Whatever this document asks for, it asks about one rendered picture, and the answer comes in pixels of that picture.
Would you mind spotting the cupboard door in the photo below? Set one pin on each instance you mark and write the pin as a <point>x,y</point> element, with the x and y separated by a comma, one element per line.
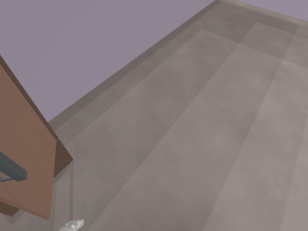
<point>25,139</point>

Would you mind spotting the handle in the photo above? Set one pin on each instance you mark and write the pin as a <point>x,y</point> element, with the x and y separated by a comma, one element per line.
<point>12,169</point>

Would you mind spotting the left robot hand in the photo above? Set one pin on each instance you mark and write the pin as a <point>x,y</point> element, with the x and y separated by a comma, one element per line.
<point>73,225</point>

